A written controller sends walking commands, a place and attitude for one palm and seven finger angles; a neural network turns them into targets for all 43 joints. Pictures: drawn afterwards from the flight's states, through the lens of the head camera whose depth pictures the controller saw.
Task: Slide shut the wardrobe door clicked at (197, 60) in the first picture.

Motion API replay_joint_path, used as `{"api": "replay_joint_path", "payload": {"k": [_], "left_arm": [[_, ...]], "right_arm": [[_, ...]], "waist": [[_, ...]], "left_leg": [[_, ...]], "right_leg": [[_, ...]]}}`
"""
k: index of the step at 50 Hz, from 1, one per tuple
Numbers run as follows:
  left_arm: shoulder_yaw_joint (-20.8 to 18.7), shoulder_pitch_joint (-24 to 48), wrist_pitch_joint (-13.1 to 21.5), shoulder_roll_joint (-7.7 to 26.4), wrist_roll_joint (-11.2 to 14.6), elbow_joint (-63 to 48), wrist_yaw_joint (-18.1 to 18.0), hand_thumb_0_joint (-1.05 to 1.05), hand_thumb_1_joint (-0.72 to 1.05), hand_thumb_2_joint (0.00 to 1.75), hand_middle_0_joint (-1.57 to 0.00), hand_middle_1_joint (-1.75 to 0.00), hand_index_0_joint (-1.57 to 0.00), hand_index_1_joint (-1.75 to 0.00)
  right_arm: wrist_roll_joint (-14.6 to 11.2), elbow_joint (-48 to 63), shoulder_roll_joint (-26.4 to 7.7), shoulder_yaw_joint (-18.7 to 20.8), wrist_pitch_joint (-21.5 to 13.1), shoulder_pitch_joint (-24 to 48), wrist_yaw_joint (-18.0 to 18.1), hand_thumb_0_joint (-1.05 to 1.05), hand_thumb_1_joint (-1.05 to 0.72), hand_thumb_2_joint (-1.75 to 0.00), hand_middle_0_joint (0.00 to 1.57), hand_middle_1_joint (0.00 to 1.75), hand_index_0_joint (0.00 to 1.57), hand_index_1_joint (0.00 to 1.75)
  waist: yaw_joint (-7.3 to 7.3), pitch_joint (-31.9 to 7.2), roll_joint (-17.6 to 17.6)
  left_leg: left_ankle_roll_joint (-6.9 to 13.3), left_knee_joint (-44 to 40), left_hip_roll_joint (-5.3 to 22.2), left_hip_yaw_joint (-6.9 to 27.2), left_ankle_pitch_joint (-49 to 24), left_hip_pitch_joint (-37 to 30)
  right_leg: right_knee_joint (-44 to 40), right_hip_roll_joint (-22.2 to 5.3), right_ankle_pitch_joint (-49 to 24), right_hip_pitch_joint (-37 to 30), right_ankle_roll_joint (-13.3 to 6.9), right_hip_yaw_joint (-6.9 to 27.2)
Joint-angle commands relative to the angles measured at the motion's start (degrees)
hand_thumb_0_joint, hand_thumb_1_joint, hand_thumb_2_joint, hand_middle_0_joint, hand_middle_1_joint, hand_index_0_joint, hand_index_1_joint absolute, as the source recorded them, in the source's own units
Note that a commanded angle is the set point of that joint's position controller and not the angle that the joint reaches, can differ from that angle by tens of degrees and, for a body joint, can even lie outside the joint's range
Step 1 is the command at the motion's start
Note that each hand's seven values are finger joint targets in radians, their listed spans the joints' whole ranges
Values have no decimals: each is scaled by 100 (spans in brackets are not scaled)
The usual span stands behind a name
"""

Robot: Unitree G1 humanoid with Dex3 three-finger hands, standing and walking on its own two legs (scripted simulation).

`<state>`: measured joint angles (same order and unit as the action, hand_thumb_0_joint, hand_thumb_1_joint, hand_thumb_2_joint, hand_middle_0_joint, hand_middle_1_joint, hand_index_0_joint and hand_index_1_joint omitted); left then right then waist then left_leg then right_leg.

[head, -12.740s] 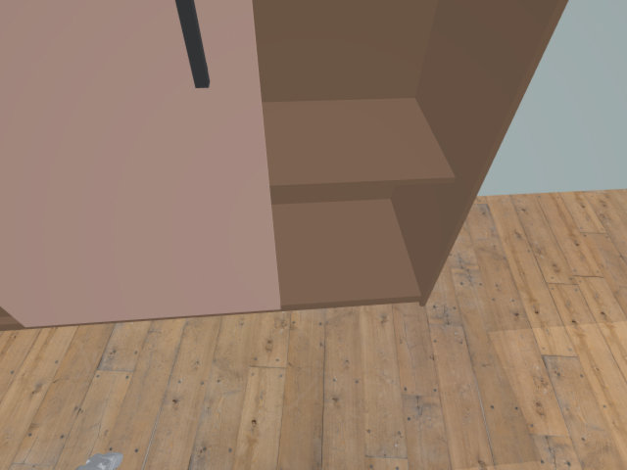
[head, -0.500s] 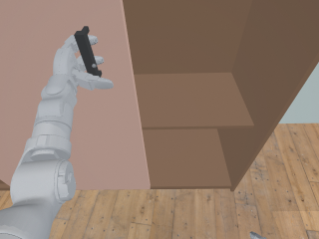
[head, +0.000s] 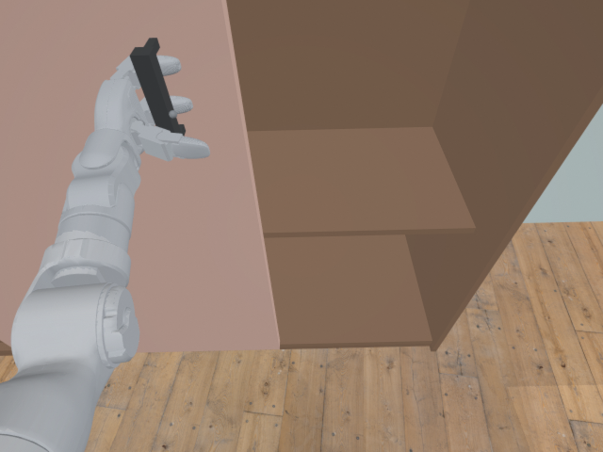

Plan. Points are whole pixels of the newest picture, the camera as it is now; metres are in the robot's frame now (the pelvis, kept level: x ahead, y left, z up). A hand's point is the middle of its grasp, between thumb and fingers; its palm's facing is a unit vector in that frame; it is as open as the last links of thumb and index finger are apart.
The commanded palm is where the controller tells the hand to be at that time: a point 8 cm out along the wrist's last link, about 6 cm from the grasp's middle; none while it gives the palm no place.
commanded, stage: slide the fingers in behind the handle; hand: left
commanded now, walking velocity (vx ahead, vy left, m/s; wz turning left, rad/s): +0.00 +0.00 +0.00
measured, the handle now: (164, 99) +0.52 +0.18 +0.22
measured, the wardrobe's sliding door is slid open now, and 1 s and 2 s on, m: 0.52 0.52 0.52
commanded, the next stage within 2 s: grip the handle and tug to test in 0.04 s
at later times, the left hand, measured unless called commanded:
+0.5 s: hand (173, 114) +0.47 +0.15 +0.22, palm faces +0.03 -1.00 +0.00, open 10.9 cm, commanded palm +0.45 +0.20 +0.22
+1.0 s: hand (174, 113) +0.48 +0.15 +0.22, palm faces +0.02 -1.00 +0.01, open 5.4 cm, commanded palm +0.46 +0.21 +0.22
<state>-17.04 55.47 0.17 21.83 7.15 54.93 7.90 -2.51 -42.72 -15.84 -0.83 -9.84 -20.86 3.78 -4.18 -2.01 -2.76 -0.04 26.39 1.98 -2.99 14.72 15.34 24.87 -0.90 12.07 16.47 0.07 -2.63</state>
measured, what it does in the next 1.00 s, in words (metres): stands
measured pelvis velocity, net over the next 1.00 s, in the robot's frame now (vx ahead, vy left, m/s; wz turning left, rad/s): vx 0.01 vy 0.00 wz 0.00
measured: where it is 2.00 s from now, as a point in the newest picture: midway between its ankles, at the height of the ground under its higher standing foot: outside the picture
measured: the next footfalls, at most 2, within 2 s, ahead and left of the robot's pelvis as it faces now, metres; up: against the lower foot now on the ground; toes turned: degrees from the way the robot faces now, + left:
none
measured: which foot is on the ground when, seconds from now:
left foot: down 0.00-1.00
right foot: down 0.00-1.00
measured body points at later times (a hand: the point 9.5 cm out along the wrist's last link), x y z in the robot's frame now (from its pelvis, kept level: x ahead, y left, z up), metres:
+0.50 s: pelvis +0.00 +0.01 +0.00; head +0.02 -0.01 +0.45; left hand +0.47 +0.21 +0.22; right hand +0.07 -0.26 -0.12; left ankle -0.01 +0.12 -0.74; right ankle +0.01 -0.12 -0.74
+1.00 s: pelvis +0.01 +0.00 +0.00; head +0.02 -0.01 +0.45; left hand +0.47 +0.21 +0.22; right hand +0.08 -0.26 -0.12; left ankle -0.01 +0.12 -0.74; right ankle +0.01 -0.12 -0.74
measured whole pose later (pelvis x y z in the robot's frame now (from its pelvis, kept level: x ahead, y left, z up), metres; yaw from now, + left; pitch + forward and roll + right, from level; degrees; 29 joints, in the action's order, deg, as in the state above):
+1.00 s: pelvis +0.01 +0.00 +0.00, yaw +0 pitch +4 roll -1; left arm -17.5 54.8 -1.3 21.0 7.0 53.5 8.0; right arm -2.4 -41.7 -15.7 -1.0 -8.9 -19.7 3.8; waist -4.0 -2.6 -2.7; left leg 0.0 26.7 2.0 -2.9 15.4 15.2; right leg 25.1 -0.9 12.6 16.3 0.2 -2.6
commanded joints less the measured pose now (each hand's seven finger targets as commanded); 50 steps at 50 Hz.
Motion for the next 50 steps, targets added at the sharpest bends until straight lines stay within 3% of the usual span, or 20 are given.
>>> {"api": "replay_joint_path", "payload": {"k": [1, 5, 6, 7, 10, 13, 15, 21, 23, 24, 26, 28, 30, 33, 37, 40, 41, 43, 44, 50], "left_arm": [[-83, 3236, 351, 1227, 82, -1290, -3, 0, -50, 30, -30, -120, -30, -120], [-42, 3115, 359, 1105, 73, -1390, -31, 0, -50, 30, -30, -120, -30, -120], [-159, 3053, 333, 1217, 91, -1289, -34, 0, -50, 30, -30, -120, -30, -120], [-189, 3107, 319, 1284, 92, -1256, -30, 0, -50, 30, -30, -120, -30, -120], [-85, 3250, 337, 1225, 33, -1150, -36, 0, -36, 36, -32, -122, -32, -122], [-242, 3068, 366, 1403, 7, -1094, -56, 0, -22, 42, -33, -124, -33, -124], [-110, 3136, 414, 1238, 1, -1402, -32, 0, -13, 46, -34, -125, -34, -125], [-82, 2900, 299, 1056, 117, -1681, -51, 0, 15, 58, -37, -129, -37, -129], [-142, 2802, 249, 1174, 77, -1649, -98, 0, 25, 62, -38, -131, -38, -131], [-100, 2919, 248, 1112, 67, -1784, -116, 0, 29, 64, -38, -131, -38, -131], [-27, 2964, 222, 1021, 60, -1838, -142, 0, 39, 68, -40, -133, -40, -133], [-211, 2751, 191, 1233, 68, -1705, -160, 0, 48, 72, -41, -134, -41, -134], [-23, 3017, 175, 1055, 52, -1739, -132, 0, 57, 76, -42, -135, -42, -135], [-91, 3012, 198, 1136, 66, -1690, -122, 0, 71, 82, -43, -137, -43, -137], [-193, 2954, 203, 1230, 81, -1642, -74, 0, 90, 90, -45, -140, -45, -140], [-81, 2914, 194, 1159, 64, -1583, -48, 0, 90, 90, -45, -140, -45, -140], [-115, 2982, 199, 1213, 57, -1531, -40, 0, 90, 90, -45, -140, -45, -140], [-241, 2830, 207, 1331, 82, -1549, -42, 0, 90, 90, -45, -140, -45, -140], [-409, 2789, 184, 1483, 94, -1451, -62, 0, 90, 90, -45, -140, -45, -140], [-176, 3019, 209, 1359, 9, -1358, -60, 0, 90, 90, -45, -140, -45, -140]], "right_arm": [[-37, 559, -757, 247, -273, -83, 53, 0, -90, -90, 20, 30, 20, 30], [-17, 569, -743, 251, -291, -94, 32, 0, -90, -90, 20, 30, 20, 30], [-18, 549, -762, 263, -290, -119, 38, 0, -90, -90, 20, 30, 20, 30], [-25, 539, -776, 258, -283, -121, 47, 0, -90, -90, 20, 30, 20, 30], [-22, 517, -766, 246, -279, -129, 49, 0, -90, -90, 20, 30, 20, 30], [5, 536, -787, 247, -267, -161, 39, 0, -90, -90, 20, 30, 20, 30], [-8, 595, -740, 250, -289, -114, 24, 0, -90, -90, 20, 30, 20, 30], [-28, 667, -737, 263, -273, 3, 4, 0, -90, -90, 20, 30, 20, 30], [-19, 650, -753, 259, -226, 18, 20, 0, -90, -90, 20, 30, 20, 30], [-32, 679, -735, 247, -235, 43, 11, 0, -90, -90, 20, 30, 20, 30], [-28, 668, -716, 265, -247, 51, 9, 0, -90, -90, 20, 30, 20, 30], [-11, 649, -754, 254, -212, 57, 20, 0, -90, -90, 20, 30, 20, 30], [-25, 656, -730, 247, -211, 62, 32, 0, -90, -90, 20, 30, 20, 30], [-9, 631, -742, 248, -206, 44, 39, 0, -90, -90, 20, 30, 20, 30], [-19, 646, -727, 251, -216, 33, 54, 0, -90, -90, 20, 30, 20, 30], [-30, 665, -729, 232, -172, 49, 43, 0, -90, -90, 20, 30, 20, 30], [-25, 644, -742, 243, -177, 16, 48, 0, -90, -90, 20, 30, 20, 30], [-14, 664, -752, 248, -145, 27, 55, 0, -90, -90, 20, 30, 20, 30], [-12, 666, -766, 242, -144, 6, 57, 0, -90, -90, 20, 30, 20, 30], [-27, 660, -740, 237, -127, -32, 61, 0, -90, -90, 20, 30, 20, 30]], "waist": [[-109, -1723, 160], [-85, -1866, 140], [-83, -1844, 390], [-94, -1812, 346], [-144, -1612, 226], [-41, -1730, 188], [-70, -1941, 5], [-34, -1917, 256], [15, -1833, 202], [-12, -1813, 52], [-44, -1861, 197], [38, -1826, 249], [-71, -1775, 194], [-33, -1841, 97], [-45, -1929, 332], [-48, -1823, 128], [-77, -1812, 281], [-4, -1853, 88], [3, -1866, 375], [-85, -1748, 181]], "left_leg": [[189, -207, -146, 176, -1230, -668], [187, -175, -132, 201, -1441, -791], [197, -170, -128, 199, -1393, -716], [201, -183, -126, 184, -1346, -692], [192, -196, -132, 185, -1163, -612], [178, -186, -133, 202, -1290, -587], [168, -149, -129, 196, -1491, -824], [171, -161, -99, 205, -1608, -875], [167, -177, -101, 200, -1583, -795], [165, -178, -103, 198, -1585, -829], [176, -170, -102, 202, -1583, -881], [173, -173, -104, 203, -1582, -785], [182, -175, -117, 174, -1480, -808], [171, -146, -130, 193, -1537, -833], [198, -110, -127, 173, -1688, -837], [189, -120, -144, 138, -1613, -776], [189, -124, -133, 172, -1582, -754], [185, -114, -142, 147, -1608, -765], [201, -128, -145, 165, -1569, -675], [203, -123, -157, 146, -1441, -644]], "right_leg": [[-184, 148, -1402, -577, -92, 61], [-142, 153, -1535, -604, -110, 42], [-151, 159, -1532, -637, -92, 34], [-153, 156, -1502, -610, -90, 50], [-188, 143, -1288, -461, -85, 45], [-140, 129, -1348, -596, -120, 29], [-106, 146, -1533, -578, -119, 48], [-106, 170, -1644, -634, -111, 12], [-115, 153, -1563, -681, -129, 2], [-121, 154, -1587, -613, -121, 22], [-124, 166, -1601, -612, -110, 18], [-124, 145, -1586, -734, -134, 4], [-142, 152, -1571, -608, -105, 25], [-130, 137, -1581, -673, -135, 22], [-92, 153, -1843, -741, -103, 33], [-110, 141, -1812, -709, -104, 47], [-105, 140, -1780, -699, -103, 27], [-120, 126, -1753, -761, -121, 41], [-117, 142, -1797, -821, -98, 42], [-137, 135, -1649, -666, -92, 63]]}}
